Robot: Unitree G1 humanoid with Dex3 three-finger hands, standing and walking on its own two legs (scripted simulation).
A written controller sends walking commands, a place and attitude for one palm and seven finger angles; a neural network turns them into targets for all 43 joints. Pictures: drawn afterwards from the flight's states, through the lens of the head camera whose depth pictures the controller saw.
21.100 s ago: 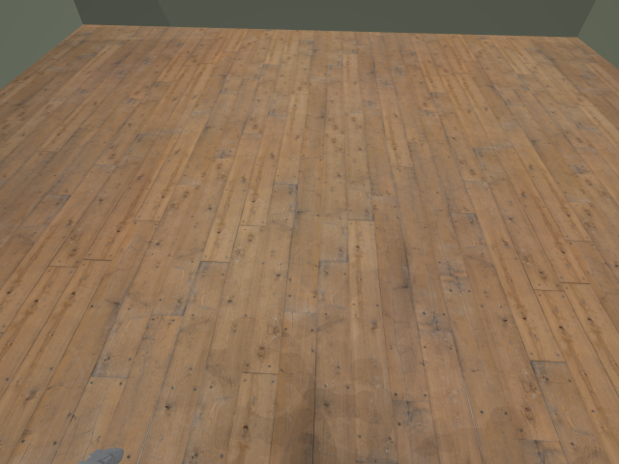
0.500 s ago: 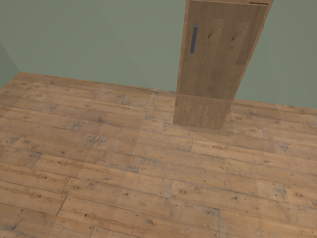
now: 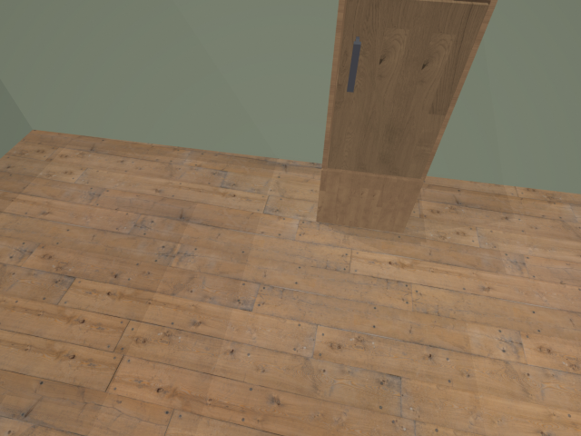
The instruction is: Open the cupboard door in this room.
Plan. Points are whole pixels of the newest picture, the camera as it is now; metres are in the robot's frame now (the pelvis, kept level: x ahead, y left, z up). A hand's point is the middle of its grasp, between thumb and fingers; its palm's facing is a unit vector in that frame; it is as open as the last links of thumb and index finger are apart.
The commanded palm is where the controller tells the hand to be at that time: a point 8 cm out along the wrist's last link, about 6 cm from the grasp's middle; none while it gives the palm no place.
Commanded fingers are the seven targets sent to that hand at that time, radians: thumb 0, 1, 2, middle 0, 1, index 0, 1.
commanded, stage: look at it before walking up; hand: left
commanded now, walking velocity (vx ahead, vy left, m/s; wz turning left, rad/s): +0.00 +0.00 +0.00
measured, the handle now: (353, 64) +1.08 -0.12 +0.00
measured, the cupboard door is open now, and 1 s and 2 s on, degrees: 0 0 0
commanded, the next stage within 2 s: walk to a spot facing it in 0.14 s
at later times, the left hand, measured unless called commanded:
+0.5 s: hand out of the picture +0.05 +0.24 -0.17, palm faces -0.08 -0.95 -0.30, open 7.4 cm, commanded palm none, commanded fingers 0.00 0.90 0.90 -0.20 -0.30 -0.20 -0.30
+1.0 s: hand out of the picture +0.05 +0.17 -0.17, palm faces -0.24 -0.95 -0.20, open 7.4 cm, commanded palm none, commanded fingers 0.00 0.90 0.90 -0.20 -0.30 -0.20 -0.30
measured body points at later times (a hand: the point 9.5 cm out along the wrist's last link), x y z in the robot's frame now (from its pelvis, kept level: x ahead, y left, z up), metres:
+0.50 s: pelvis -0.02 +0.01 -0.01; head +0.01 +0.01 +0.44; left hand +0.05 +0.28 -0.15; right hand +0.05 -0.26 -0.15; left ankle -0.02 +0.13 -0.75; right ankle -0.04 -0.09 -0.74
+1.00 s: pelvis +0.01 -0.01 +0.00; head +0.05 -0.02 +0.45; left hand +0.07 +0.22 -0.15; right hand +0.04 -0.30 -0.14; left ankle +0.06 +0.13 -0.69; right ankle -0.03 -0.10 -0.75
